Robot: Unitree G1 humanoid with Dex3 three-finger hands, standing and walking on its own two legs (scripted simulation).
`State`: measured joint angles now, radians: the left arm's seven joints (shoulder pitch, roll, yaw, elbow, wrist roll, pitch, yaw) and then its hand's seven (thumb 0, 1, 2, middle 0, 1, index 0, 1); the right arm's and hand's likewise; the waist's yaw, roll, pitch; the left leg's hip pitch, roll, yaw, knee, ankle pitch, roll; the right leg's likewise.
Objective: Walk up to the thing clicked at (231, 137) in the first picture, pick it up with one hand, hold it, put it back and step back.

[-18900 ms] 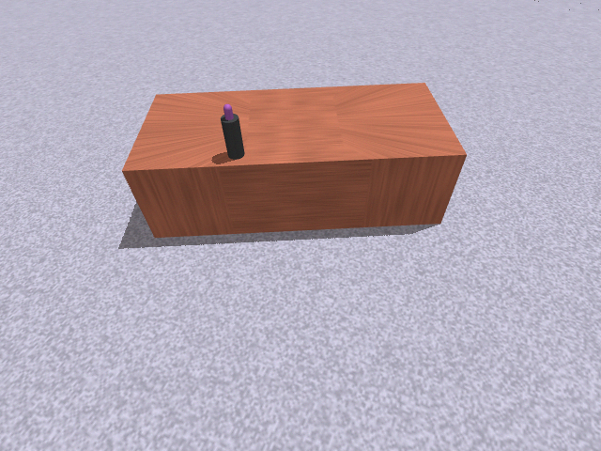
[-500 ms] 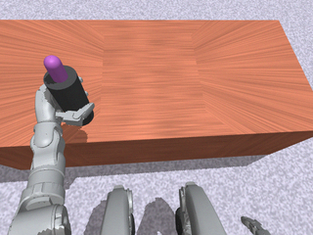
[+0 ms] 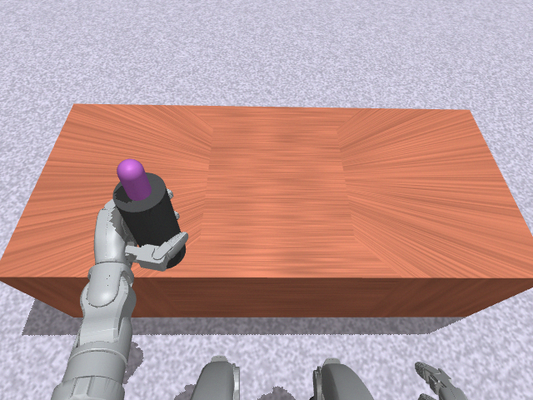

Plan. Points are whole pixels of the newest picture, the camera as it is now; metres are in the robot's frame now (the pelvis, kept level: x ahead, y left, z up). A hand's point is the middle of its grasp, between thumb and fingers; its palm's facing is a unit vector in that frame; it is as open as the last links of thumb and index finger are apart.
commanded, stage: lift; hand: left
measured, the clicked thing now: (150, 215) +0.38 +0.19 +0.06
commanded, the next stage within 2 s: hold in 0.70 s
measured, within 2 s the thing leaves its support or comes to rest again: neither
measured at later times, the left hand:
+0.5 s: hand (154, 219) +0.36 +0.18 +0.07, palm faces +0.11 -0.99 -0.02, open 9.2 cm
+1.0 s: hand (152, 219) +0.35 +0.17 +0.09, palm faces +0.10 -0.99 -0.01, open 9.2 cm
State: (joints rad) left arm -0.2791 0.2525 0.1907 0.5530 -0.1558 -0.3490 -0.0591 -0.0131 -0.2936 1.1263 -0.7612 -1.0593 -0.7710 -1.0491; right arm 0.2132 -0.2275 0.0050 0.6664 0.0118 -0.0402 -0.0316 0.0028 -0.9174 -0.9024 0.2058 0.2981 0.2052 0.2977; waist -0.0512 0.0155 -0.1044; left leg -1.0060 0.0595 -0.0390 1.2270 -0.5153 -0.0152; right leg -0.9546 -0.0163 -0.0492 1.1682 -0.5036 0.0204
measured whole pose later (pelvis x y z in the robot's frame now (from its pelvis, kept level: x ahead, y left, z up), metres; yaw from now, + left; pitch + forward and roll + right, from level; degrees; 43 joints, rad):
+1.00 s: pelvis +0.02 +0.00 +0.06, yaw +1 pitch +7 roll -2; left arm -0.13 0.20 0.14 0.47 -0.17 -0.35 -0.06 -0.01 -0.31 1.15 -0.76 -1.07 -0.77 -1.06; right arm 0.23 -0.21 0.01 0.68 0.00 -0.04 -0.05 0.00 -0.91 -0.90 0.21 0.30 0.20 0.30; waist -0.03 0.01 -0.03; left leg -0.60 0.05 -0.01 0.91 -0.43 -0.02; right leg -0.56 -0.02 -0.04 0.86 -0.42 0.02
